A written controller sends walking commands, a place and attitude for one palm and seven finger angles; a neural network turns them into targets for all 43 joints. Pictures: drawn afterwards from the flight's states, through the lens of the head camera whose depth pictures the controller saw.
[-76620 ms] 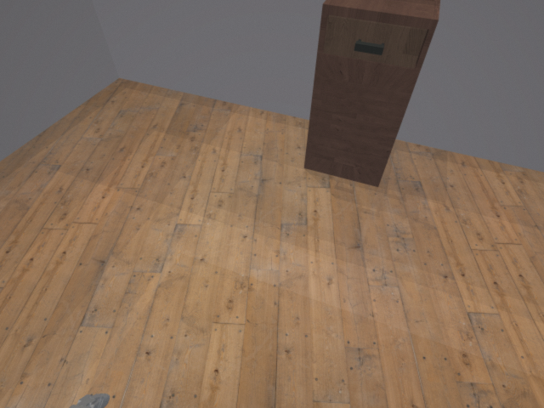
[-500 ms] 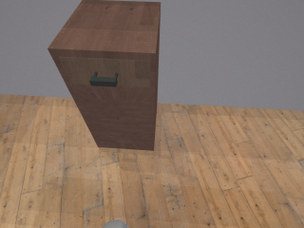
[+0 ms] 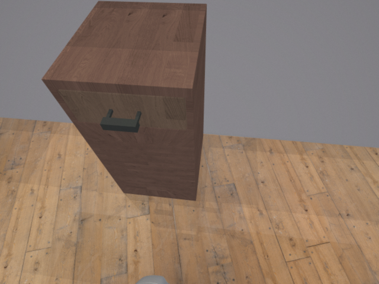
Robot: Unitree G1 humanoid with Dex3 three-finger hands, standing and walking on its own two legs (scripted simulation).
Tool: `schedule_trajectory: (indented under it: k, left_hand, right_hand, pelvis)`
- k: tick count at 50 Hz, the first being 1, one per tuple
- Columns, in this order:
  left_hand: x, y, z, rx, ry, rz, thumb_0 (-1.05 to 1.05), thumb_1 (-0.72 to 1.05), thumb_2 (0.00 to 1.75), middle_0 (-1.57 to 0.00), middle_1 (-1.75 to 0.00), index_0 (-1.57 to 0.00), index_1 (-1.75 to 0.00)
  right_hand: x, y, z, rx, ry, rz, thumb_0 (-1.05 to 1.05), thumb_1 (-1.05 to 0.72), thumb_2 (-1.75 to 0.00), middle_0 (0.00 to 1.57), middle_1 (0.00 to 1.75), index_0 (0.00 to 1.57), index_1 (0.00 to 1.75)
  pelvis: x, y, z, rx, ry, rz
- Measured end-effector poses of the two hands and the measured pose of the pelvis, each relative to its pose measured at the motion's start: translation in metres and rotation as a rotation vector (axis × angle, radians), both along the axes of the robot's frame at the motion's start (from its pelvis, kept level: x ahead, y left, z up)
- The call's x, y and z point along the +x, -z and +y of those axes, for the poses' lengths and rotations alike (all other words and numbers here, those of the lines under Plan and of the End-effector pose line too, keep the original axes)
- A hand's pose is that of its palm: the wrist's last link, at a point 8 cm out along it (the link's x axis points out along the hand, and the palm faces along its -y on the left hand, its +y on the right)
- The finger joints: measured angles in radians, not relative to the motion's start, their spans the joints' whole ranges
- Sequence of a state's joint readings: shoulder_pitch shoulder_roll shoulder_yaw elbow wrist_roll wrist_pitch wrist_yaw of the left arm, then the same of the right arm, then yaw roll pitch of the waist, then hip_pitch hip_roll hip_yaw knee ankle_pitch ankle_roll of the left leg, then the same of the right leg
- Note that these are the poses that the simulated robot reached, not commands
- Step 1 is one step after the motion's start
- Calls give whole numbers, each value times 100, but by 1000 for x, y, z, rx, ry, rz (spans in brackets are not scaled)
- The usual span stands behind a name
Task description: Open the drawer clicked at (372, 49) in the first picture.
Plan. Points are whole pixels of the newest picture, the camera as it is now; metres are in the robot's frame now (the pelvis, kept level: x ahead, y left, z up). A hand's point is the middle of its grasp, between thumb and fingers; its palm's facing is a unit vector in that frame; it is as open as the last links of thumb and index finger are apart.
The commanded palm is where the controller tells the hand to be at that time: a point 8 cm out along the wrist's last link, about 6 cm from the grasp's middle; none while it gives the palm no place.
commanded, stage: come to a stop and stand still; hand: left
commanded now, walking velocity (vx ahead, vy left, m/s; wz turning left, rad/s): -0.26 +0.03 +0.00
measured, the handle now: (122, 119) +0.53 +0.25 -0.05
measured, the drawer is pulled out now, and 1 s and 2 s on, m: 0.00 0.00 0.00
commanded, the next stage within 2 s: look again from close up in 0.86 s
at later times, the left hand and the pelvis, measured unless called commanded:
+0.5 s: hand out of the picture +0.07 +0.20 -0.19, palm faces -0.04 -0.96 -0.28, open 7.3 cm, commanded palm none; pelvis -0.01 +0.00 -0.03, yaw -5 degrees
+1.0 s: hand out of the picture -0.03 +0.17 -0.18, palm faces -0.04 -0.98 -0.20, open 7.3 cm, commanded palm none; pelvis -0.03 -0.01 -0.01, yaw -4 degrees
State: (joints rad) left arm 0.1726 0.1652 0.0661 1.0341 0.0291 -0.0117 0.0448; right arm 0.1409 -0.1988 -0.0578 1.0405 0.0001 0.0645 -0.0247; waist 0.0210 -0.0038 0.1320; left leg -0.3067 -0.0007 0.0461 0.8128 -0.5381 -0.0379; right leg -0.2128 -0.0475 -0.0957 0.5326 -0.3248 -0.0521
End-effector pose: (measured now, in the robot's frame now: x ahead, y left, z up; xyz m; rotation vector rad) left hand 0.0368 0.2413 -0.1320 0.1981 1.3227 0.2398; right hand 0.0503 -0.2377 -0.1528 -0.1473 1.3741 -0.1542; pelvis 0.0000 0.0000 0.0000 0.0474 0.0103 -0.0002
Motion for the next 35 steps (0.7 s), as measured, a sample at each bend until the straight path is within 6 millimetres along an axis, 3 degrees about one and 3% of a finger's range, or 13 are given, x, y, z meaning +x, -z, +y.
schedule_trajectory:
  k: [7,10,15,21,28,35]
  left_hand:
    - [16,8,24,9,9,15,0,91,90,-20,-30,-20,-30]
    - [24,13,32,18,27,10,0,91,90,-20,-30,-20,-30]
    - [34,5,26,24,54,-34,0,91,90,-20,-30,-20,-30]
    - [36,17,13,34,138,-129,0,91,90,-20,-30,-20,-30]
    - [26,17,-8,-24,140,-152,0,91,90,-20,-30,-20,-30]
    - [-6,12,-18,-48,136,-119,0,92,90,-20,-30,-20,-30]
  right_hand:
    - [29,-8,0,-42,-26,-62,0,-92,-90,20,30,20,30]
    - [32,-9,2,-57,-34,-92,0,-91,-90,20,30,20,30]
    - [24,-9,1,-40,-22,-113,0,-91,-90,20,30,20,30]
    - [20,7,-8,-25,43,-240,0,-91,-90,20,30,20,30]
    - [-20,6,5,2,62,-238,0,-91,-90,20,30,20,30]
    - [-75,5,3,12,84,-118,0,-92,-90,20,30,20,30]
  pelvis:
    - [6,4,11,-35,10,4]
    - [5,8,13,-29,25,-1]
    - [0,5,9,-43,39,6]
    - [-2,29,3,-36,66,-20]
    - [-14,25,1,-28,84,-56]
    - [-30,16,-5,-34,70,-38]
